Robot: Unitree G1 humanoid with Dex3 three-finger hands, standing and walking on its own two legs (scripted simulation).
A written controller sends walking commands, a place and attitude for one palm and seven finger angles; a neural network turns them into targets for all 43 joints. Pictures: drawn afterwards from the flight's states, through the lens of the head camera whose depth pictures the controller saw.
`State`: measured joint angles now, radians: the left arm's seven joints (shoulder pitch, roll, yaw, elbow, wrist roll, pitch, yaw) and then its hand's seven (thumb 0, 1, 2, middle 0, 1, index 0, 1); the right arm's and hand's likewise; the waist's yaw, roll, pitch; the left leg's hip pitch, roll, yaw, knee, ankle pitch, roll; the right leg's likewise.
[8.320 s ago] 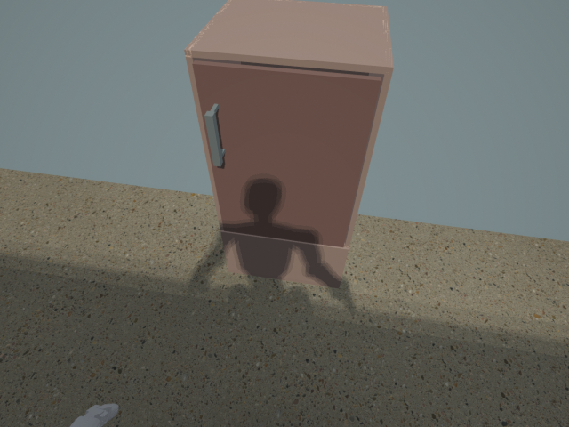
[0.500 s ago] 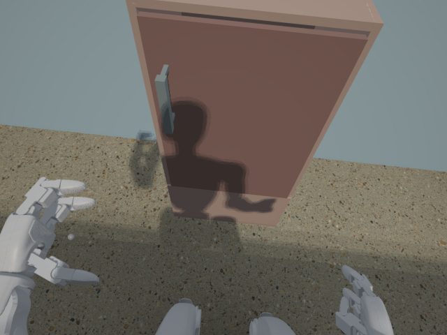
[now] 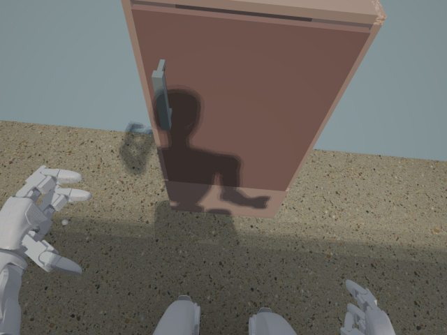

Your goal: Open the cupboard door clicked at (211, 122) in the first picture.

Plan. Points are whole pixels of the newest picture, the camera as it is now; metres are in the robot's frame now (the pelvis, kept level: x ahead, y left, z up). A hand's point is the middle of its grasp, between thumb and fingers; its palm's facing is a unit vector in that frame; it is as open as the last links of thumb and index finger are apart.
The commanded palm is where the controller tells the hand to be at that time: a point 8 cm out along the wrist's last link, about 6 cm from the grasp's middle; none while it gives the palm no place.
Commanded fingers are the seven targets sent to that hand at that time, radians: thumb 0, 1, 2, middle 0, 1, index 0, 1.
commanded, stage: raise the hand with hooked fingers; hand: left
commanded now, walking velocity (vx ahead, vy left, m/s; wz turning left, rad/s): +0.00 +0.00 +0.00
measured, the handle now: (164, 97) +0.58 +0.16 +0.04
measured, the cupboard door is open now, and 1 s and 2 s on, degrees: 0 0 0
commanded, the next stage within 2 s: move the hooked fingers beside the handle in 0.32 s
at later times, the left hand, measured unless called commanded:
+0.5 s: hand (64, 216) +0.29 +0.27 +0.05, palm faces -0.02 -1.00 -0.05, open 14.0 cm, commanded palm +0.28 +0.32 +0.05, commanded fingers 0.00 -0.50 0.30 -0.30 -1.20 -0.30 -1.20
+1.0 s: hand (96, 173) +0.37 +0.25 +0.05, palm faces -0.03 -1.00 -0.04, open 14.0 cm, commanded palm +0.35 +0.30 +0.05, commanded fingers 0.00 -0.50 0.30 -0.30 -1.20 -0.30 -1.20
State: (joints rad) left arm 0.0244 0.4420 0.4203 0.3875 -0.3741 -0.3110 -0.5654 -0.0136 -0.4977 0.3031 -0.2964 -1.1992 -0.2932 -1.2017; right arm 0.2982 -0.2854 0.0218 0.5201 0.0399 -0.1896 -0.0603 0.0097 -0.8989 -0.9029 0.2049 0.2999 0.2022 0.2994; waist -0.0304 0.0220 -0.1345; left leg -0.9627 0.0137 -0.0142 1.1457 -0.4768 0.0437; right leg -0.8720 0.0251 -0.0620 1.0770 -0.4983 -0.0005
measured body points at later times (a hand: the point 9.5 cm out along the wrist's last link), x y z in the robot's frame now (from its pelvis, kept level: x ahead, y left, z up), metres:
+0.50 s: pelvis +0.00 +0.00 +0.00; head +0.08 +0.02 +0.44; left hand +0.28 +0.33 +0.05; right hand +0.17 -0.25 -0.08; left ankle +0.04 +0.09 -0.65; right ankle +0.01 -0.13 -0.65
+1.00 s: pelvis +0.01 -0.01 +0.00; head +0.10 +0.01 +0.44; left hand +0.37 +0.30 +0.05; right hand +0.12 -0.28 -0.10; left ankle +0.04 +0.09 -0.65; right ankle +0.01 -0.13 -0.65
